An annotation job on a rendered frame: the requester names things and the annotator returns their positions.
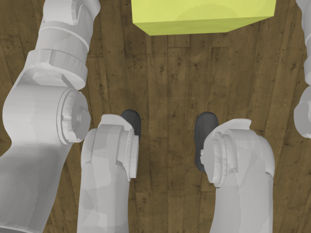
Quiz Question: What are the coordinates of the left robot shin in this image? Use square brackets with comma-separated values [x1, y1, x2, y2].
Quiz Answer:
[81, 114, 133, 168]

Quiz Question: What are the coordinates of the left robot forearm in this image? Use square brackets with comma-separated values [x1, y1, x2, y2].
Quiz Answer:
[2, 0, 101, 130]

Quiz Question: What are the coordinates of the robot right upper arm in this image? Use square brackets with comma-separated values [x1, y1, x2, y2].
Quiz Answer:
[294, 85, 311, 139]

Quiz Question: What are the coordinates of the robot right thigh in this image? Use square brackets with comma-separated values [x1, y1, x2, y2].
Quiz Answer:
[206, 129, 274, 233]

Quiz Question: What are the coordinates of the right robot forearm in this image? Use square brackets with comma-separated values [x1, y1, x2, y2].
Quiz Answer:
[296, 0, 311, 85]

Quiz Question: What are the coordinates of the carton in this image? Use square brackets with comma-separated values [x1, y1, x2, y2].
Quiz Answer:
[131, 0, 276, 35]

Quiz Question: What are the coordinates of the robot left upper arm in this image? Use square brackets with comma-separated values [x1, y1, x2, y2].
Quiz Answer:
[0, 84, 91, 233]

